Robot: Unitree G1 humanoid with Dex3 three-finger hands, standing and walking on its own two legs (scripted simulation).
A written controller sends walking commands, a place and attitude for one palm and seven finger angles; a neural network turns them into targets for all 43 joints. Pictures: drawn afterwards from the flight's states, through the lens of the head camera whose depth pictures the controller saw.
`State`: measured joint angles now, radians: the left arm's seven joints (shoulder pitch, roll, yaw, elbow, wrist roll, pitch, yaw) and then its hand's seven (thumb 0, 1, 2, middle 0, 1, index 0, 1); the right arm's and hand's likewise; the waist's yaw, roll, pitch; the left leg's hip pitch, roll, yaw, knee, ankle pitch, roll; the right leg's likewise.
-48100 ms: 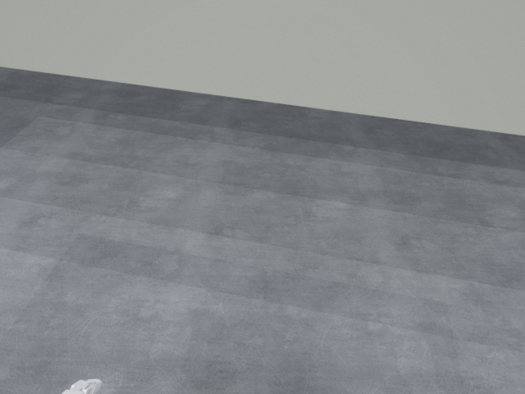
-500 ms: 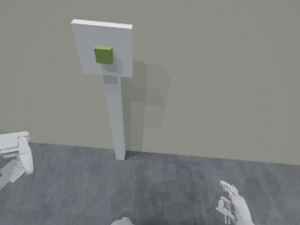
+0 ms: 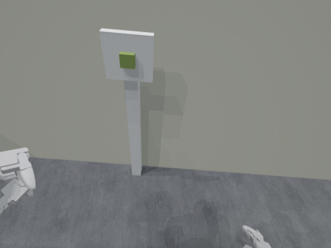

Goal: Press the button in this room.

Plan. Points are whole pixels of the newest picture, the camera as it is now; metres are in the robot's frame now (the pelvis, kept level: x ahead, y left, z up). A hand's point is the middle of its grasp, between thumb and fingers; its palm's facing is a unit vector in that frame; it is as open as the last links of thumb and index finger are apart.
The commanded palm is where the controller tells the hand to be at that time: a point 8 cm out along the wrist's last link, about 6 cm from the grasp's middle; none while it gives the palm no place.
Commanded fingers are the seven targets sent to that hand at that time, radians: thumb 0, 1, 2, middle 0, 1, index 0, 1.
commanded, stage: stop stepping back and stand still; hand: left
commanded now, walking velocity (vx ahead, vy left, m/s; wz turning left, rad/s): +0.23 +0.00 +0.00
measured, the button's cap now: (127, 60) +0.73 +0.21 +0.11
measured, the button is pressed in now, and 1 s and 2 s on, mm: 0 0 0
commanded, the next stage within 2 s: let the arm hang, fingers relaxed in 0.38 s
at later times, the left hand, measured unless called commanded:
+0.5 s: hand (21, 194) +0.16 +0.26 +0.15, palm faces +0.44 -0.80 -0.40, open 3.1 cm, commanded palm none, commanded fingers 0.00 0.90 0.90 -1.23 -1.42 -1.23 -1.42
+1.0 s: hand out of the picture -0.06 +0.20 -0.17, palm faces +0.12 -0.97 -0.23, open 4.9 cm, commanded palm none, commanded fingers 0.00 0.90 0.90 -0.31 -0.42 -0.31 -0.42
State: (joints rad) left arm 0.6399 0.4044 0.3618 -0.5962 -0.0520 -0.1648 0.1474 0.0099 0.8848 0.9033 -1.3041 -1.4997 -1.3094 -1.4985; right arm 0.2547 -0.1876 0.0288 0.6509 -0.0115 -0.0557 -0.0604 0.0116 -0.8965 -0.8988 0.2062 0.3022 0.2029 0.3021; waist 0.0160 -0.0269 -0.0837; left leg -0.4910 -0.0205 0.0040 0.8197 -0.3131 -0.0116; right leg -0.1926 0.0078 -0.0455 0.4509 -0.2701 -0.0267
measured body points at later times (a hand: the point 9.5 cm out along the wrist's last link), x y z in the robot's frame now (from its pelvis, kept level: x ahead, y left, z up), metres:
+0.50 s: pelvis -0.01 +0.01 -0.01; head -0.04 +0.02 +0.44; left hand +0.13 +0.30 +0.18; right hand +0.14 -0.22 -0.09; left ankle +0.00 +0.12 -0.73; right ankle +0.01 -0.09 -0.74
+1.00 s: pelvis -0.02 +0.01 +0.00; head +0.00 +0.02 +0.45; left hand -0.07 +0.25 -0.15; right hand -0.02 -0.21 -0.15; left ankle -0.01 +0.12 -0.74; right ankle +0.01 -0.09 -0.74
